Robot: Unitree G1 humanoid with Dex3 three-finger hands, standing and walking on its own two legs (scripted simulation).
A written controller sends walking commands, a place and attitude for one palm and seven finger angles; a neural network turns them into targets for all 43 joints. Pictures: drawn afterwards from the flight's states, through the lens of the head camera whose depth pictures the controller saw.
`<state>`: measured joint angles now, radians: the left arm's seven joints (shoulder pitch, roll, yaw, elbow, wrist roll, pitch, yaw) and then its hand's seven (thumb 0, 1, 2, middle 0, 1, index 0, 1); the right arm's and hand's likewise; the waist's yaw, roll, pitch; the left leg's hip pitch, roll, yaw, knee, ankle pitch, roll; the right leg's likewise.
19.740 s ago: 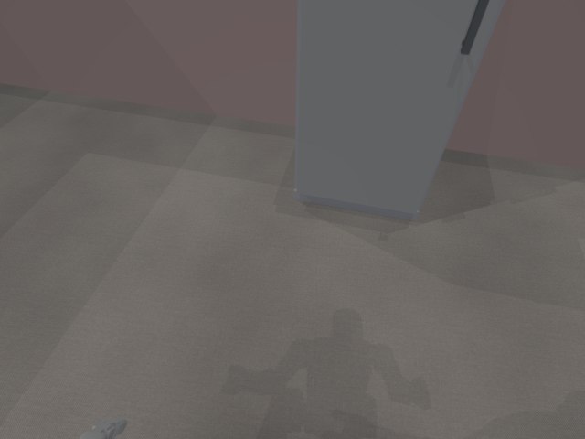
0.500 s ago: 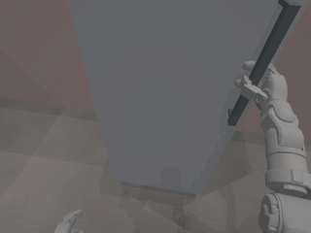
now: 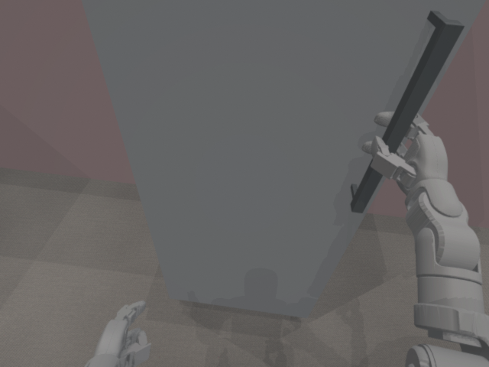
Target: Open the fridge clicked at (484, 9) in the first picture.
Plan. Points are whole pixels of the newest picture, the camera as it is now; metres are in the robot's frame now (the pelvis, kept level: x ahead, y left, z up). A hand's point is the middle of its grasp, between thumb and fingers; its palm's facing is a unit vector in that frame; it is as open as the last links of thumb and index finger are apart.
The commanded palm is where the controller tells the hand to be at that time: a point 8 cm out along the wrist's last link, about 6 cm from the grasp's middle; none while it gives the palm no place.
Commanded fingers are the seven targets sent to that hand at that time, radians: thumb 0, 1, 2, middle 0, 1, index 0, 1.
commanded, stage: pull the door a little, standing still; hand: right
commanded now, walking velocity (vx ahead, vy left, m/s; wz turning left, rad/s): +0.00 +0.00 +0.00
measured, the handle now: (388, 131) +0.45 -0.19 +0.21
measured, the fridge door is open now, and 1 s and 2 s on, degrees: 0 11 45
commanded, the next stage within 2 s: walk backward, drawing the door open in 0.20 s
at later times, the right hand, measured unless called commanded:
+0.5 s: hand (383, 186) +0.33 -0.16 +0.19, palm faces +0.11 +0.96 -0.25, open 6.6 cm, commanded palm +0.29 -0.21 +0.19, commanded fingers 0.00 -0.90 -0.90 0.45 1.40 0.45 1.40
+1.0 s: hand (377, 199) +0.31 -0.15 +0.18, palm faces +0.28 +0.93 -0.26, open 6.8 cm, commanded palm +0.27 -0.19 +0.19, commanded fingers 0.00 -0.90 -0.90 0.45 1.40 0.45 1.40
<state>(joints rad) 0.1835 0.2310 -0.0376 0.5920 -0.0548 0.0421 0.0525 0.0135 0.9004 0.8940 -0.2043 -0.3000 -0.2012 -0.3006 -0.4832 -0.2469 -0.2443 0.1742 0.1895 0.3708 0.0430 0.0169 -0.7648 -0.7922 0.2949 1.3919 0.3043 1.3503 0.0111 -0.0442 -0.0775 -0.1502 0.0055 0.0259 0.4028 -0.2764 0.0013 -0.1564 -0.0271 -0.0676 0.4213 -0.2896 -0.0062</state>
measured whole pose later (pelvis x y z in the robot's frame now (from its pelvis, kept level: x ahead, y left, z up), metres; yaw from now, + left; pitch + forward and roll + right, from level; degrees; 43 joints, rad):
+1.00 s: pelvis +0.05 +0.03 -0.02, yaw -4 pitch -3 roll -1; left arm 0.10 0.15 -0.01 0.60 0.03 -0.04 0.06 0.02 0.90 0.89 -0.20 -0.30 -0.20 -0.30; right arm 0.16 -0.30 -0.18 -0.54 0.05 -0.10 -0.13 -0.11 -0.56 -0.80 0.46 1.40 0.27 1.38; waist 0.03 -0.01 0.15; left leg -0.36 -0.04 0.03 1.06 -0.55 -0.01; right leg -0.34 0.00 -0.06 0.57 -0.18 -0.03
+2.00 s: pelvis -0.03 +0.32 -0.01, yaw -40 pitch +0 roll -2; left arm 0.14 0.19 0.02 0.62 0.03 -0.10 0.10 0.02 0.90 0.89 -0.20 -0.30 -0.20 -0.30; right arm 0.12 -0.27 -0.10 -0.56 0.04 -0.08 -0.04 -0.08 -0.58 -0.76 0.46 1.40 0.24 1.32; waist 0.03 0.03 0.11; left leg -0.24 0.07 0.19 0.64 -0.38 0.06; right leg -0.39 -0.02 -0.18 0.73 -0.40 0.04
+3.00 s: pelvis +0.17 +0.63 -0.02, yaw -77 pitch -1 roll +1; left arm 0.14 0.18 -0.01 0.67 0.00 -0.09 0.05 0.01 0.90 0.89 -0.21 -0.30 -0.21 -0.30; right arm 0.02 -0.32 -0.25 -0.31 0.06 -0.12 -0.10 -0.10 -0.59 -0.82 0.46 1.40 0.26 1.38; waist -0.04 -0.06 0.10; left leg -0.25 0.04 0.04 0.57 -0.29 -0.03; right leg -0.55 -0.06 0.13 0.99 -0.45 0.04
